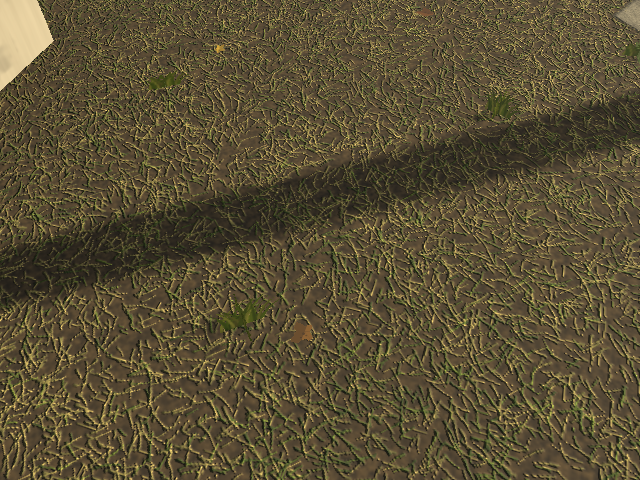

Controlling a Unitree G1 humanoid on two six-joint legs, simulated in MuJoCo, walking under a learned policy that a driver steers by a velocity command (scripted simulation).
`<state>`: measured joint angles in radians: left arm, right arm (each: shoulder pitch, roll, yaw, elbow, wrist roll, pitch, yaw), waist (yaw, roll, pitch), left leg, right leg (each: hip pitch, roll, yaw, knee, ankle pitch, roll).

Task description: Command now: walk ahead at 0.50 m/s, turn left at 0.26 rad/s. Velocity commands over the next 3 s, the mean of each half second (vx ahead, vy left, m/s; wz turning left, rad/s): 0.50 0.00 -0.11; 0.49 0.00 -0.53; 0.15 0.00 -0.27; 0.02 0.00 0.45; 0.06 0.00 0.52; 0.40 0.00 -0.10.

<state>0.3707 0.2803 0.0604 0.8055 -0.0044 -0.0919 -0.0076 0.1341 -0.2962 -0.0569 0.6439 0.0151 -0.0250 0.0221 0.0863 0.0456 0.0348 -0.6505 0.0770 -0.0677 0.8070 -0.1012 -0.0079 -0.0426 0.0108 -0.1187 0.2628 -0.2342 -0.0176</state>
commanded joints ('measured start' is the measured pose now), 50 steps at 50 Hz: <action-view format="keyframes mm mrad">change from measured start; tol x32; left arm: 1 -37 179 41 -43 -17 -8 3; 50 -62 186 60 -144 -12 51 29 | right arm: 1 -106 -15 9 -84 2 -28 18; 10 324 -236 -70 0 -22 -26 -11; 50 -125 -48 -2 -11 -29 -76 -19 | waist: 1 -10 -104 35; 10 -212 187 -453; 26 -147 -22 68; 37 27 -201 -411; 50 -35 -124 -48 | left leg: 1 44 -6 51 -145 86 11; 8 640 -60 86 -301 28 139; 10 1076 350 -637 -455 -143 341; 17 497 171 -42 -662 72 211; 29 732 206 232 -641 290 162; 34 718 172 301 -152 853 91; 35 501 128 300 132 603 47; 36 31 -88 234 498 -389 -25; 37 -88 -128 -18 622 -503 -12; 50 194 -93 46 -193 177 -73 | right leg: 1 -29 -252 127 -123 248 -168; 7 48 -256 74 159 690 -107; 11 -705 -43 245 1042 -314 3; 24 -612 -128 172 520 321 27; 34 -248 51 -2 323 82 -135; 37 464 -346 977 55 -139 -429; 50 -256 -56 332 42 448 -182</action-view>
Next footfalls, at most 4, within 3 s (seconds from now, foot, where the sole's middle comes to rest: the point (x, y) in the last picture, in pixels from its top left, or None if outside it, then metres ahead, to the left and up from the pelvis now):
0.16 left None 0.26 0.15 -0.78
0.70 right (420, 456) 0.54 -0.11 -0.78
1.14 left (387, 323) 0.85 -0.04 -0.78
1.46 right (464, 395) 0.68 -0.21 -0.78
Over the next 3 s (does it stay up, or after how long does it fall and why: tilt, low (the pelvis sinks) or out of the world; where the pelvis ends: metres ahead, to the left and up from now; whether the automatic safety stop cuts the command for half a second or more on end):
stays up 0.91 -0.02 -0.01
